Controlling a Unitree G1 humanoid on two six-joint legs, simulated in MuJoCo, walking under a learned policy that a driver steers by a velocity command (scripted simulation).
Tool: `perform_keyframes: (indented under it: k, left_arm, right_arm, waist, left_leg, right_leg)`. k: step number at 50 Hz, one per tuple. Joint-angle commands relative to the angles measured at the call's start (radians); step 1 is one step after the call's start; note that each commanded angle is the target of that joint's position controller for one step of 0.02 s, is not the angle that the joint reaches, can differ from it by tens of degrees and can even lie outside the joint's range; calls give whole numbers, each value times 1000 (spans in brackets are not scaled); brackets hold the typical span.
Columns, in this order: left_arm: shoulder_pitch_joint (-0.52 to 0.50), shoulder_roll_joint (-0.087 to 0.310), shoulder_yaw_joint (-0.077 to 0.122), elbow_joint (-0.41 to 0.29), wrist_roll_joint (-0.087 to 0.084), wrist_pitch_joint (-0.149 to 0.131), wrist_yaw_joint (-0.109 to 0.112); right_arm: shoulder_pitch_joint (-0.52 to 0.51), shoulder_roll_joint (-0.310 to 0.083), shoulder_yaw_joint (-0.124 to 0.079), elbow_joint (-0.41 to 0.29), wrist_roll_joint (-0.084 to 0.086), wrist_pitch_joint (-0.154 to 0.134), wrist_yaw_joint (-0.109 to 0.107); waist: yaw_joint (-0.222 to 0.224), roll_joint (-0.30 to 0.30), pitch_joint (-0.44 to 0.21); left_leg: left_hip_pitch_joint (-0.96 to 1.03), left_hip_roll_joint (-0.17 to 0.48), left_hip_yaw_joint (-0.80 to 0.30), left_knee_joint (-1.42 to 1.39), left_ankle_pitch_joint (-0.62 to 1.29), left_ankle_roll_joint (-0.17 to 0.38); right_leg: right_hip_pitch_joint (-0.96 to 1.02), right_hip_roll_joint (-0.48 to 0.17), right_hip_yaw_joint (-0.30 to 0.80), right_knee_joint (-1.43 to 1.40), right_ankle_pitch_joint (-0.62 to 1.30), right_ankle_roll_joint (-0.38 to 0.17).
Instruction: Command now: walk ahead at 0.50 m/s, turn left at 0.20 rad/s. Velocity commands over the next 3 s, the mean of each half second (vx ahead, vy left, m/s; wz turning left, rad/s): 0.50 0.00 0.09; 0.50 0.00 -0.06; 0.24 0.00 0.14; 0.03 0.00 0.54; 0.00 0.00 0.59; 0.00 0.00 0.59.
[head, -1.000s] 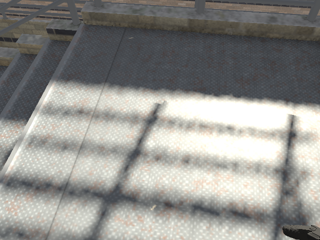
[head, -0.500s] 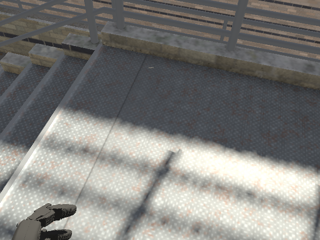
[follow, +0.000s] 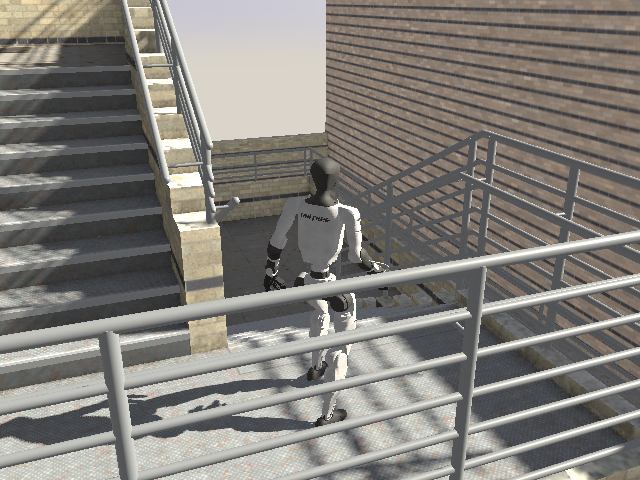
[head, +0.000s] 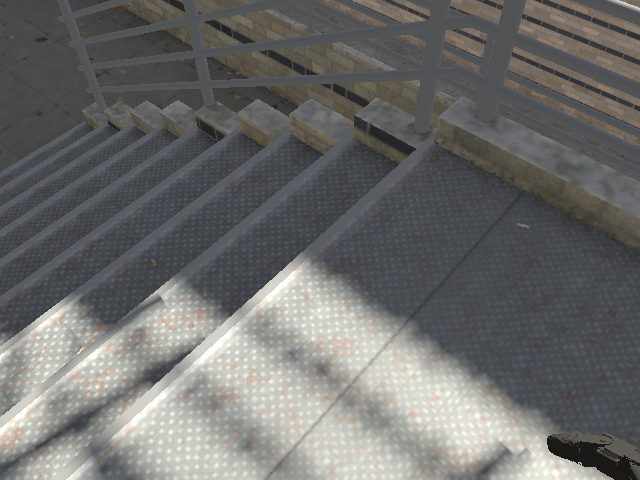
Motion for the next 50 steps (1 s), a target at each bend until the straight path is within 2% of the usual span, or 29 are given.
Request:
perform_keyframes:
  k: [1, 2, 3, 4, 5, 6, 7, 8, 9, 10, 11, 14, 17, 20, 24, 28, 29, 30, 31, 32, 33, 34, 35, 36, 38, 40, 44, 48, 50]
  left_arm:
    - [-14, 204, 46, -30, -10, 5, 4]
    - [-19, 212, 47, -26, -13, 11, 7]
    - [-35, 211, 42, -22, -17, 20, 9]
    - [-32, 180, 28, -29, -6, 21, 14]
    - [17, 80, -9, -76, 28, 8, 8]
    - [44, 59, -20, -67, 20, -15, 3]
    - [-41, 151, 8, -87, -12, -28, -3]
    - [-108, 150, 8, -109, -23, -36, -4]
    - [-131, 137, 8, -108, -7, -35, 1]
    - [-119, 133, 14, -102, 8, -27, 3]
    - [-91, 117, 12, -92, 10, -15, 0]
    - [-102, 83, 7, -93, 16, 10, 4]
    - [-207, 65, -1, -125, 24, 9, 4]
    - [-312, 42, -12, -149, 18, -2, -11]
    - [-413, 53, -15, -188, 10, -11, -32]
    - [-361, 93, -1, -187, 12, -18, -45]
    - [-267, 117, 14, -162, 14, -18, -40]
    - [-114, 164, 37, -117, 17, -17, -30]
    - [15, 267, 60, -100, 35, -16, -20]
    - [65, 263, 58, -80, 25, -12, -26]
    - [35, 179, 32, -83, 14, -13, -24]
    - [-39, 145, 22, -95, 15, -12, -25]
    - [-102, 132, 17, -108, 23, -12, -24]
    - [-140, 111, 11, -114, 33, -16, -24]
    - [-160, 105, 7, -113, 42, -23, -27]
    - [-153, 111, 10, -95, 32, -31, -27]
    - [-89, 137, 16, -55, 15, -22, -4]
    - [7, 147, 16, -19, 4, 0, 24]
    - [30, 152, 20, -13, 3, 4, 21]
  right_arm:
    - [-81, -90, -27, -96, -2, -20, 12]
    - [-30, -112, -39, -84, -6, -20, 12]
    - [99, -141, -59, -44, -8, -16, 10]
    - [261, -194, -86, 8, -7, -10, -2]
    - [395, -302, -109, 28, -22, -3, -18]
    - [391, -281, -96, 25, -8, -8, -16]
    - [336, -215, -75, 26, -8, -16, -10]
    - [278, -180, -63, 28, -7, -21, -9]
    - [221, -147, -53, 32, -9, -26, -6]
    - [179, -116, -44, 30, -15, -32, -3]
    - [156, -110, -43, 31, -20, -38, -3]
    - [159, -131, -52, 62, -20, -60, -8]
    - [195, -146, -54, 95, -20, -59, -22]
    - [237, -169, -57, 121, -13, -52, -30]
    - [308, -192, -64, 170, 2, -38, -33]
    - [305, -212, -74, 195, 5, -15, -41]
    - [284, -213, -73, 194, 3, -8, -42]
    - [289, -185, -61, 192, -5, -2, -46]
    - [378, -100, -31, 159, -19, -13, -46]
    - [427, -42, -12, 171, -15, -35, -41]
    - [337, -145, -36, 163, 11, -50, -32]
    - [263, -170, -43, 139, 28, -57, -29]
    - [194, -162, -39, 122, 13, -60, -32]
    - [183, -150, -42, 120, 0, -56, -33]
    - [233, -119, -39, 137, -10, -39, -33]
    - [245, -102, -39, 142, -10, -23, -39]
    - [87, -78, -26, 88, -17, -26, -44]
    - [-73, -57, -16, 45, -16, -51, -10]
    - [-116, -53, -15, 37, -10, -57, 1]
  waist:
    - [-57, -144, 27]
    - [-95, -153, -15]
    - [-171, -139, -97]
    - [-241, -116, -194]
    - [-240, 94, -347]
    - [-216, 176, -465]
    - [-223, 99, -327]
    - [-200, 80, -206]
    - [-164, 26, -131]
    - [-128, 41, -98]
    - [-101, 61, -88]
    - [-78, 31, -51]
    - [-105, 10, -12]
    - [-146, 10, 14]
    - [-180, 3, 43]
    - [-132, 31, 0]
    - [-75, 32, -59]
    - [-10, 12, -168]
    - [-17, -144, -337]
    - [-25, -334, -428]
    - [1, -245, -331]
    - [-16, -190, -208]
    - [-36, -110, -124]
    - [-66, -101, -79]
    - [-107, -123, -81]
    - [-124, -126, -64]
    - [-87, -103, -12]
    - [-38, -96, 19]
    - [-28, -115, 33]
  left_leg:
    - [42, -35, 43, -72, -85, 43]
    - [139, -62, 65, -95, -104, 64]
    - [330, -97, 99, -138, -70, 93]
    - [599, -72, 58, -117, -38, 123]
    - [996, 201, -349, -106, -62, 247]
    - [1054, 331, -710, -268, -186, 341]
    - [943, 295, -598, -299, -217, 295]
    - [799, 248, -447, -316, -171, 262]
    - [663, 202, -350, -347, -101, 240]
    - [568, 167, -283, -380, -48, 225]
    - [501, 150, -250, -417, -32, 223]
    - [426, 141, -170, -478, 68, 244]
    - [443, 119, -100, -492, 110, 228]
    - [451, 101, -47, -497, 80, 198]
    - [560, 152, -59, -462, 41, 188]
    - [676, 185, -68, -344, 258, 151]
    - [671, 154, -40, -228, 422, 132]
    - [597, 96, 3, -27, 447, 100]
    - [274, -12, 49, 341, 133, 35]
    - [17, -157, -42, 569, -546, -4]
    - [-98, -101, -122, 662, -553, 9]
    - [-138, -49, -87, 656, -464, 24]
    - [-130, -7, -51, 612, -377, 24]
    - [-85, 29, -52, 553, -310, 22]
    - [16, 49, -52, 504, -256, 8]
    - [14, 59, -42, 448, -214, -13]
    - [-55, 56, -36, 197, -13, -43]
    - [-32, -3, -15, -29, 134, -63]
    - [-10, -19, -20, -82, 141, -58]
  right_leg:
    - [16, -283, 122, -7, 545, -163]
    - [23, -277, 105, 71, 704, -150]
    - [-15, -249, 61, 218, 830, -132]
    - [-159, -204, 33, 426, 756, -96]
    - [-544, -87, 19, 825, 252, -34]
    - [-722, 17, 179, 1042, -282, -13]
    - [-819, -44, 238, 1103, -243, -23]
    - [-833, -87, 214, 1072, -158, -33]
    - [-800, -121, 205, 1011, -81, -28]
    - [-742, -148, 214, 956, -24, -22]
    - [-685, -158, 217, 936, 14, -13]
    - [-681, -158, 208, 855, 90, 17]
    - [-733, -153, 205, 674, 246, 33]
    - [-692, -119, 177, 481, 388, 23]
    - [-704, -93, 178, 357, 382, -5]
    - [-607, -52, 152, 301, 235, -63]
    - [-472, -16, 117, 277, 231, -86]
    - [-240, -19, 119, 293, 266, -117]
    - [149, -255, 447, 313, 220, -234]
    - [317, -383, 850, 135, 10, -332]
    - [264, -358, 823, 81, -123, -288]
    - [138, -332, 692, 65, -92, -254]
    - [6, -305, 602, 42, -15, -245]
    - [-98, -272, 529, 13, 75, -238]
    - [-191, -238, 451, -40, 181, -243]
    - [-230, -220, 367, -73, 274, -251]
    - [-210, -194, 316, -101, 292, -237]
    - [-163, -188, 319, -88, 224, -212]
    - [-142, -196, 326, -54, 244, -207]
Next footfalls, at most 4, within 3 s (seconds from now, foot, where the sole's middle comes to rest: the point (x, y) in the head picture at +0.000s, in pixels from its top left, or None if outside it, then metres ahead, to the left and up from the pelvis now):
0.08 left None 0.22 0.13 -0.78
0.60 right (421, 453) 0.53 -0.10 -0.78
1.12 left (323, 319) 0.82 0.13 -0.78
1.56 right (416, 312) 0.86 -0.09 -0.78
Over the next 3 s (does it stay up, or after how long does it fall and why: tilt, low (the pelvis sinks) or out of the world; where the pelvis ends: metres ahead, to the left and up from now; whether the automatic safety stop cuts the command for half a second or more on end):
stays up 0.79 0.04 0.00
